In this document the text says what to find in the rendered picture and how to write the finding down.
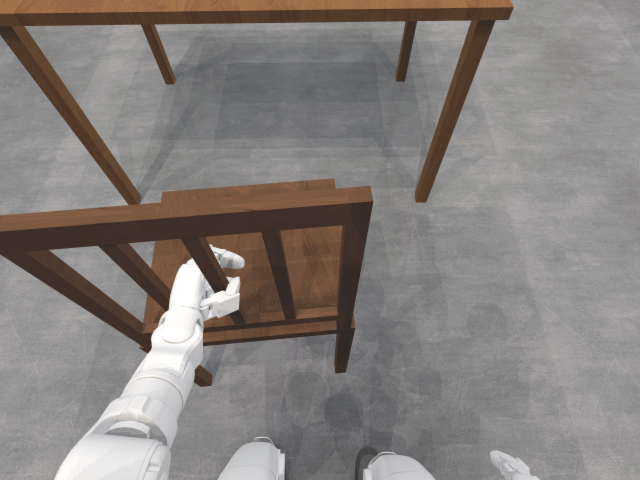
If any robot right hand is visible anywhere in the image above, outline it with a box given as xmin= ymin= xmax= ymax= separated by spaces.
xmin=490 ymin=450 xmax=539 ymax=480

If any table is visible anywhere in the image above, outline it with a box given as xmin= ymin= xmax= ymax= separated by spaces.
xmin=0 ymin=0 xmax=514 ymax=205

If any chair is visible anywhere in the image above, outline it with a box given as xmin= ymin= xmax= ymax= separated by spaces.
xmin=0 ymin=178 xmax=373 ymax=387

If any robot left hand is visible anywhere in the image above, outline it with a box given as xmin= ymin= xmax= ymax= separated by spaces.
xmin=169 ymin=244 xmax=245 ymax=322

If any robot left upper arm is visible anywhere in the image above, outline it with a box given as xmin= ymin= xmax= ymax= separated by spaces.
xmin=60 ymin=433 xmax=171 ymax=480

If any left robot forearm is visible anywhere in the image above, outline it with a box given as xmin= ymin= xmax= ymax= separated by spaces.
xmin=54 ymin=307 xmax=204 ymax=480

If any robot left shin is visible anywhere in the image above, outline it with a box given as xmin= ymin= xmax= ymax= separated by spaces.
xmin=253 ymin=437 xmax=274 ymax=445

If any right robot thigh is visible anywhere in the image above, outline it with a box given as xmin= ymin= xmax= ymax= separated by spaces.
xmin=363 ymin=455 xmax=435 ymax=480

